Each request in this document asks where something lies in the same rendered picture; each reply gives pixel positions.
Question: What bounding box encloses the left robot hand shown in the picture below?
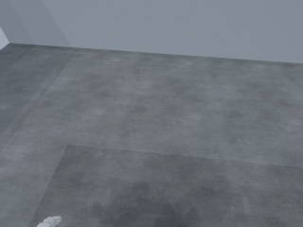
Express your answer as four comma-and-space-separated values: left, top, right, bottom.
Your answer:
37, 216, 62, 227

